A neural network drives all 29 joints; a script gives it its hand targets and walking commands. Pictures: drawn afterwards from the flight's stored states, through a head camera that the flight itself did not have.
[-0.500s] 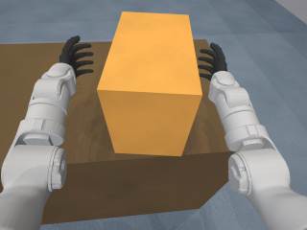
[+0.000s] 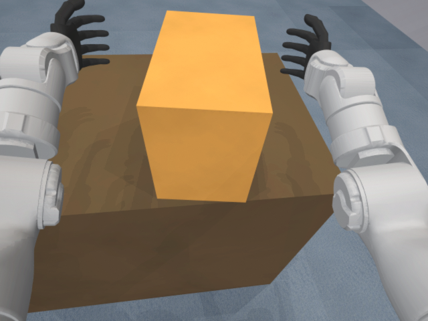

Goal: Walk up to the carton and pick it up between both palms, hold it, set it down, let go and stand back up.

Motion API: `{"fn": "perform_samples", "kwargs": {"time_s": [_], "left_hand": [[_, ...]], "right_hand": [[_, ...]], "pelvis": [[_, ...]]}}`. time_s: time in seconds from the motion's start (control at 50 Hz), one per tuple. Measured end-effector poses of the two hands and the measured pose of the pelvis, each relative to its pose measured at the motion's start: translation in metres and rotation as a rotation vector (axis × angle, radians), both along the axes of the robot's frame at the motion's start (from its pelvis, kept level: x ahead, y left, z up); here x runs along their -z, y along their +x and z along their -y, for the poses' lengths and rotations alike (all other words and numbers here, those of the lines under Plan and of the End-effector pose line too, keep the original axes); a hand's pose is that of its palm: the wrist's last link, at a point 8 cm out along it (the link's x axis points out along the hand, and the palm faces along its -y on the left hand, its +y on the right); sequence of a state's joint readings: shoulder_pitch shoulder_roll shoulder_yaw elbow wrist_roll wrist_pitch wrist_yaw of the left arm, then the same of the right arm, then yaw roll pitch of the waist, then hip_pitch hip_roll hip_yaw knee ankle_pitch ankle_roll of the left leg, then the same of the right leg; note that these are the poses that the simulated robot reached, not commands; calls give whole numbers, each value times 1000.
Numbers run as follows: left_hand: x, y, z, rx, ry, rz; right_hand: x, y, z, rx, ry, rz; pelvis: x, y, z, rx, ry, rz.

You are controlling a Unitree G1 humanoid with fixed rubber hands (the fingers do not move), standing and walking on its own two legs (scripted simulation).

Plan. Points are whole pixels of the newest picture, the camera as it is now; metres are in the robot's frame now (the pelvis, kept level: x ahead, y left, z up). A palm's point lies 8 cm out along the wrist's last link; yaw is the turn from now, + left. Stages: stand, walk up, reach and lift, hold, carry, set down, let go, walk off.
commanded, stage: set down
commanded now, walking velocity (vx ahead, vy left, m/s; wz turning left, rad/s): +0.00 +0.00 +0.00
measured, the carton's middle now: (206, 106) +0.51 -0.03 +0.12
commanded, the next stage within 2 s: none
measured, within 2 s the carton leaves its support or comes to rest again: neither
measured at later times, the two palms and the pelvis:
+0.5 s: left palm (65, 112) +0.41 +0.20 +0.20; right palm (308, 118) +0.39 -0.19 +0.18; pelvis +0.00 +0.00 +0.00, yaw +0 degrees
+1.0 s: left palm (59, 166) +0.34 +0.21 +0.15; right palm (314, 163) +0.33 -0.19 +0.15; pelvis +0.00 +0.00 +0.00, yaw -2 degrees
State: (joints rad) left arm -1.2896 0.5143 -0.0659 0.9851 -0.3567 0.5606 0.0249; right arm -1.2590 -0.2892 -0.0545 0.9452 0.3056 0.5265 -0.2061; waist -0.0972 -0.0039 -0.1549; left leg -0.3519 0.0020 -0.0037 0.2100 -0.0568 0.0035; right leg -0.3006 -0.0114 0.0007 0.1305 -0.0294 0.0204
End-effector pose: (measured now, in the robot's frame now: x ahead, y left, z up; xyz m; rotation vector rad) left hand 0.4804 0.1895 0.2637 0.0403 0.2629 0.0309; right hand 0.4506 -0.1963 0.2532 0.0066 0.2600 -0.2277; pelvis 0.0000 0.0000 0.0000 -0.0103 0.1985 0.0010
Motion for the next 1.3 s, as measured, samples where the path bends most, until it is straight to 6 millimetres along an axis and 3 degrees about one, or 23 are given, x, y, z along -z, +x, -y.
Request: {"fn": "perform_samples", "kwargs": {"time_s": [0.1, 0.32, 0.6, 1.3], "left_hand": [[6, -6, -2, 21, -4, -2], [58, -39, -9, 30, 9, -17], [71, -82, -18, 35, 0, -3], [138, -185, -21, 40, -28, -34]], "right_hand": [[9, -7, -1, -2, -2, -2], [64, -37, -5, 10, 18, 4], [76, -70, -8, 34, 11, 22], [130, -163, -12, 7, -7, -6]], "pelvis": [[-2, -1, -1, -2, 1, 32], [-3, 1, -2, 1, 5, 87], [-3, 3, -1, 10, 7, 165], [-2, -3, -1, 42, 6, 239]]}}
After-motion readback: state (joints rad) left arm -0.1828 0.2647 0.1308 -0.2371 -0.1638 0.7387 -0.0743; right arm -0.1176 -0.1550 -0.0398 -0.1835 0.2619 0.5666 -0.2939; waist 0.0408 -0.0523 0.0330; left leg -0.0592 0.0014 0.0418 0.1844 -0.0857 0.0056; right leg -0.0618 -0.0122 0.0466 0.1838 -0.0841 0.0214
